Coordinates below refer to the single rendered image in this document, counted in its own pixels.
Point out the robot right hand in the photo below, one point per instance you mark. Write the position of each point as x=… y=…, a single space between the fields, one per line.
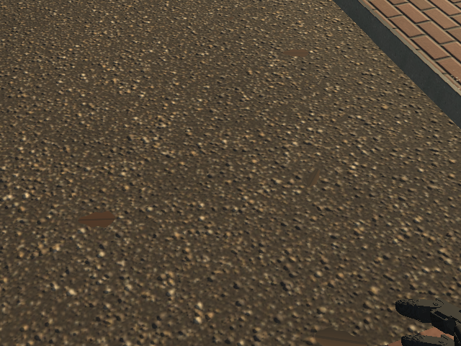
x=441 y=314

